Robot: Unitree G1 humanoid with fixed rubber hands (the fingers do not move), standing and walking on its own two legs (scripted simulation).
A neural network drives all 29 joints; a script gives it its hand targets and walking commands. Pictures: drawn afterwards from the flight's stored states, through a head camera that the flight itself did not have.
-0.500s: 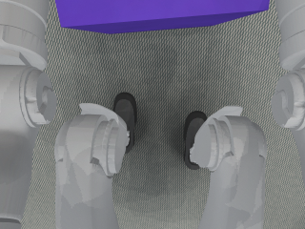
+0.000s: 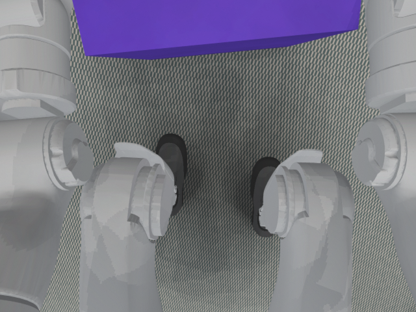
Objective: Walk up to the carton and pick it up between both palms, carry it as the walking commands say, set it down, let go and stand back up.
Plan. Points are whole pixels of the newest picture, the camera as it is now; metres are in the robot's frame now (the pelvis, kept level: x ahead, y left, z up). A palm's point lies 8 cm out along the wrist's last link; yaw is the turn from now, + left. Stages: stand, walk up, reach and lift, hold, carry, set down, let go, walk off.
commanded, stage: reach and lift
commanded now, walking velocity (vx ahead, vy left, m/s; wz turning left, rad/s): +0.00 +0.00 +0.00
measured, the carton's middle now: out of the picture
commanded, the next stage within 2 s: none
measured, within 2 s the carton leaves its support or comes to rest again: leaves its support in 0.06 s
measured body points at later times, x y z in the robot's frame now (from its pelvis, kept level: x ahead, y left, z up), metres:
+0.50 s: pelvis +0.00 +0.00 +0.05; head +0.36 +0.01 +0.31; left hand +0.57 +0.23 -0.08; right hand +0.60 -0.14 -0.08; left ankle +0.13 +0.12 -0.33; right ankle +0.09 -0.12 -0.33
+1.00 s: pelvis +0.00 +0.00 +0.10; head +0.35 +0.01 +0.39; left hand +0.55 +0.23 -0.01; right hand +0.58 -0.15 -0.01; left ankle +0.13 +0.12 -0.33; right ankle +0.09 -0.12 -0.33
